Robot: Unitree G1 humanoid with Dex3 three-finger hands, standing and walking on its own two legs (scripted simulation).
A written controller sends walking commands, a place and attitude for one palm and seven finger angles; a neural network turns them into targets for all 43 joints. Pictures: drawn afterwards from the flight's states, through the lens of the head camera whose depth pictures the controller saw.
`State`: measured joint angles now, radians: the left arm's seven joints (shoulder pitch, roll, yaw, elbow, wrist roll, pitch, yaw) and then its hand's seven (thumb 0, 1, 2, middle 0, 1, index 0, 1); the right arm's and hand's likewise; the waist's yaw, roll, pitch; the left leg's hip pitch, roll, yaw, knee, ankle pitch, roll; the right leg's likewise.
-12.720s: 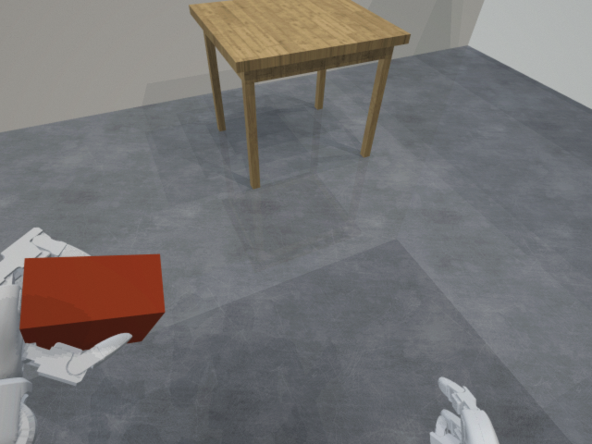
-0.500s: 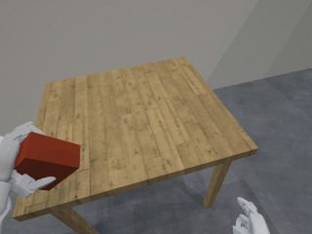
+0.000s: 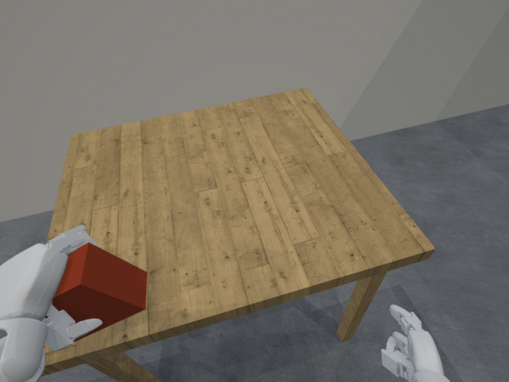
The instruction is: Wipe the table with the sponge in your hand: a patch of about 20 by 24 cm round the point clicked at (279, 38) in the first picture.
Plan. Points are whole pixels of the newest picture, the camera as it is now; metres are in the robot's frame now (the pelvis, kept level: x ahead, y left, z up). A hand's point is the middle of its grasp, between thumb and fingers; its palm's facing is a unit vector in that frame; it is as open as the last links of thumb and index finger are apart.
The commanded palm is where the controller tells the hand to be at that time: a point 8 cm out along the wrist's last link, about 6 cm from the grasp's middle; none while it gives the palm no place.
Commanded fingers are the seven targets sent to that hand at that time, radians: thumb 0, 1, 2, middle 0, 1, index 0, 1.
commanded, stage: turn the palm down, sponge in hand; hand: left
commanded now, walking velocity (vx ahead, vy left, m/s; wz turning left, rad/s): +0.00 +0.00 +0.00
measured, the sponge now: (90, 299) +0.19 +0.27 +0.07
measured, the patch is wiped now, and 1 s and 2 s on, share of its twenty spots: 0.00 0.00 0.00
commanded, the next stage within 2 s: move the sponge above the wiping area in 1.08 s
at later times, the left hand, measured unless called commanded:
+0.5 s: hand (92, 291) +0.20 +0.26 +0.09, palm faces +0.01 -0.17 -0.98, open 10.2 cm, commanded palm +0.18 +0.27 +0.16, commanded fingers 0.00 0.10 1.30 -1.20 -1.60 -1.20 -1.60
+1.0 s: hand (81, 278) +0.21 +0.28 +0.10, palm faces +0.02 -0.08 -1.00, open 10.2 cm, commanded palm +0.19 +0.27 +0.16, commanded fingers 0.00 0.10 1.30 -1.20 -1.60 -1.20 -1.60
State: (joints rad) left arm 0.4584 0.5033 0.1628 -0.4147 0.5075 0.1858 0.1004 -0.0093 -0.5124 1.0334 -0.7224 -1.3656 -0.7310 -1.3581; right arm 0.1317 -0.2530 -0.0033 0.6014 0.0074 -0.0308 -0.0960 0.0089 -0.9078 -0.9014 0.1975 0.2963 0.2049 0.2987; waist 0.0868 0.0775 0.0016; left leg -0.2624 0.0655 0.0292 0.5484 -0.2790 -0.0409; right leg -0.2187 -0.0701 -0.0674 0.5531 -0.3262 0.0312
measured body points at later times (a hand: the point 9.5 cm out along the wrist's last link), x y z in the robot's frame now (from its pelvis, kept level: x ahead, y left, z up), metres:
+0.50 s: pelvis -0.01 -0.01 +0.01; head -0.01 -0.05 +0.46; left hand +0.19 +0.26 +0.14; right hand +0.22 -0.22 -0.08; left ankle +0.01 +0.15 -0.73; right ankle -0.02 -0.14 -0.73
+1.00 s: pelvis +0.00 -0.01 +0.01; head -0.01 -0.05 +0.46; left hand +0.21 +0.28 +0.15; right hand +0.25 -0.21 -0.07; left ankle +0.01 +0.15 -0.73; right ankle -0.02 -0.14 -0.73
